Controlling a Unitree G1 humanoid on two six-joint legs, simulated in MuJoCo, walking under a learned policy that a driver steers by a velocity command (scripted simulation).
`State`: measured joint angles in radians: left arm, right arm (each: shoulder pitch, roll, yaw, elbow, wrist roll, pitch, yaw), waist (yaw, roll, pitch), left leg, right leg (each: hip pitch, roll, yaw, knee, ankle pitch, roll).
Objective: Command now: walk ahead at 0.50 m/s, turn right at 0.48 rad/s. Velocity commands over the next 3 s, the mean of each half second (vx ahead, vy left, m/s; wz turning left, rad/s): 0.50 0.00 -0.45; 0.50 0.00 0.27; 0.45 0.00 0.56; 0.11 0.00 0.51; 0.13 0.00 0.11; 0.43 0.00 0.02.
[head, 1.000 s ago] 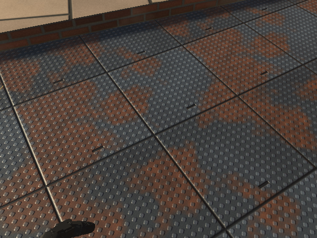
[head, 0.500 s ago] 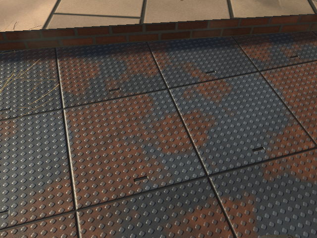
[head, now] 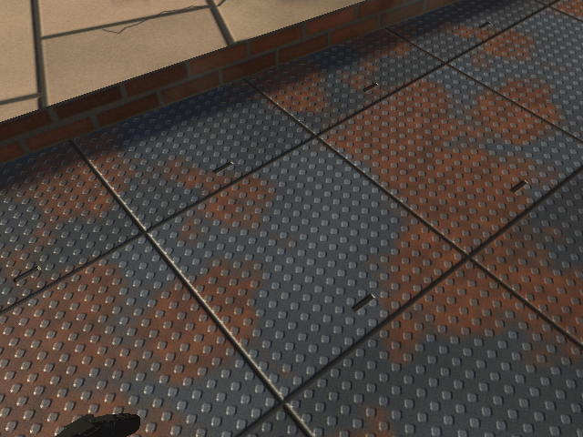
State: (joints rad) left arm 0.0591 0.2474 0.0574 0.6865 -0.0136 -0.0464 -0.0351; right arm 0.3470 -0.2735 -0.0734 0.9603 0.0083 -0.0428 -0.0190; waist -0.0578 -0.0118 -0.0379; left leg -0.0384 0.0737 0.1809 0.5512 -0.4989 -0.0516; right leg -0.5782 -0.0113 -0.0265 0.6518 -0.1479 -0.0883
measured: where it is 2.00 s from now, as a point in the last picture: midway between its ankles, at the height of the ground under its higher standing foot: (294, 270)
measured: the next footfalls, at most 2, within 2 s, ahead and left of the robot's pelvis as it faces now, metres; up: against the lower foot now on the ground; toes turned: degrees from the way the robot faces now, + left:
left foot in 0.48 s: +0.46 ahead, +0.05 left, +0.00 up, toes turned -16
right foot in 0.94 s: +0.66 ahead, -0.21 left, +0.00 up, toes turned +0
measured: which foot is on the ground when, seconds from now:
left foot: up 0.00-0.46, down 0.48-0.94, up 0.96-1.00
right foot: down 0.00-0.50, up 0.52-0.92, down 0.94-1.00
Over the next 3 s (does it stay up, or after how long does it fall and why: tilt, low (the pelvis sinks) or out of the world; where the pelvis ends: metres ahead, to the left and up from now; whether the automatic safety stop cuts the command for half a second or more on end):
stays up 1.12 0.16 0.01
